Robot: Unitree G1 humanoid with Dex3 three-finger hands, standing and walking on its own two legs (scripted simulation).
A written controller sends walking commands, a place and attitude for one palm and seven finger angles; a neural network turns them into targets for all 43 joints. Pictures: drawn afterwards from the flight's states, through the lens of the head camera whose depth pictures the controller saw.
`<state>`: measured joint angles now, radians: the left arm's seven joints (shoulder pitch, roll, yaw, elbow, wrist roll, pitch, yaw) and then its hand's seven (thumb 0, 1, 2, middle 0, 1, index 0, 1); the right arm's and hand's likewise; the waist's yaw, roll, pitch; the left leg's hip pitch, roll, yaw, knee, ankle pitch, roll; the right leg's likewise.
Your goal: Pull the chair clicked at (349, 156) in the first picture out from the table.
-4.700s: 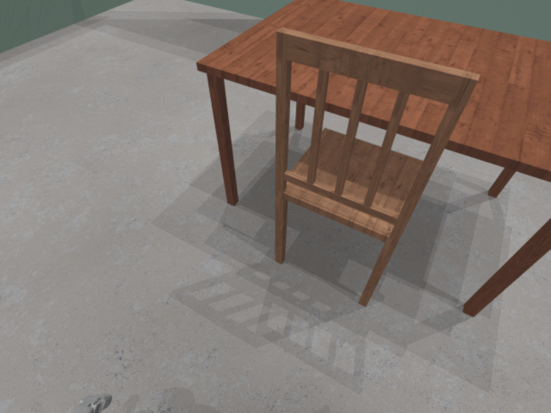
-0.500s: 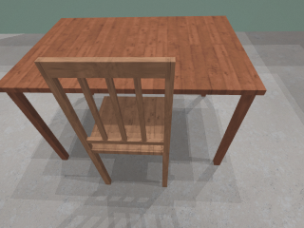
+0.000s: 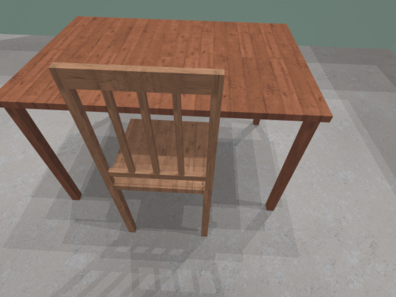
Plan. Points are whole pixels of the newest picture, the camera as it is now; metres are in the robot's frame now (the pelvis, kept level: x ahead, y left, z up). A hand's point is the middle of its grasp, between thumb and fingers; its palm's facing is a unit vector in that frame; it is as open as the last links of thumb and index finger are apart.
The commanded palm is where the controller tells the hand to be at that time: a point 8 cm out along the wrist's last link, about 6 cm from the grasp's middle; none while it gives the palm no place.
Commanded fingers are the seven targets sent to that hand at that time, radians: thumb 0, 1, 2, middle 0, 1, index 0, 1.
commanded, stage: come to a stop and stand still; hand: left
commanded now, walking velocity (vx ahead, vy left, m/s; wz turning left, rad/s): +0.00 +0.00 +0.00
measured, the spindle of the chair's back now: (150, 138) +0.56 +0.17 -0.05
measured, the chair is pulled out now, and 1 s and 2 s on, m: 0.00 0.00 0.00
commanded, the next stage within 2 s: look again from close up in 0.06 s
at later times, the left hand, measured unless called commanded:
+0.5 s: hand out of the picture -0.01 +0.17 -0.17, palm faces +0.03 -0.99 -0.16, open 7.3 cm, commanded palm none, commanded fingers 0.00 0.90 0.90 -0.20 -0.30 -0.20 -0.30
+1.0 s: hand out of the picture +0.06 +0.17 -0.17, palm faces +0.01 -0.98 -0.18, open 7.3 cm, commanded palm none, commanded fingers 0.00 0.90 0.90 -0.20 -0.30 -0.20 -0.30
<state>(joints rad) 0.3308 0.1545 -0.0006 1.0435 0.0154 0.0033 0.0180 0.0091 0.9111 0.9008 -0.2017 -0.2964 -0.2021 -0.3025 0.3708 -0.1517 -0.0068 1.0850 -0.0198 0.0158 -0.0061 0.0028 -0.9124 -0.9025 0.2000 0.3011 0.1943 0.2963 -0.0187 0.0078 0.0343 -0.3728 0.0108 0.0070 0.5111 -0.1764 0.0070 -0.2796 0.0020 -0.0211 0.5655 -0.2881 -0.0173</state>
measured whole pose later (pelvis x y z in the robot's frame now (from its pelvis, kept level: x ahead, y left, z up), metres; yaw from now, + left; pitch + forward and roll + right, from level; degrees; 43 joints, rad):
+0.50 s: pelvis +0.02 +0.01 +0.00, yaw +0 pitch -1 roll -1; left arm 0.36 0.14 -0.01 1.10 0.02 -0.01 0.02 0.01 0.91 0.90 -0.20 -0.30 -0.20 -0.30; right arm 0.28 -0.15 -0.01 1.10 -0.01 -0.01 -0.01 0.01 -0.92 -0.90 0.20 0.30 0.20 0.30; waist 0.01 0.00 0.01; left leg -0.34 -0.01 0.00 0.45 -0.12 0.01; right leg -0.24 -0.01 -0.01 0.50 -0.25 0.00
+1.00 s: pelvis +0.07 +0.01 +0.01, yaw +0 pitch +0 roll +0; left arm 0.30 0.14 -0.02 1.11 0.02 -0.03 0.03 0.01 0.91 0.90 -0.20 -0.30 -0.20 -0.30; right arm 0.27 -0.15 0.01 1.14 -0.01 -0.02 -0.02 0.01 -0.93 -0.90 0.20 0.30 0.20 0.30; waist 0.00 0.00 0.02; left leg -0.26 -0.01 0.01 0.42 -0.17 0.01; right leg -0.15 -0.01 0.00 0.44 -0.29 0.00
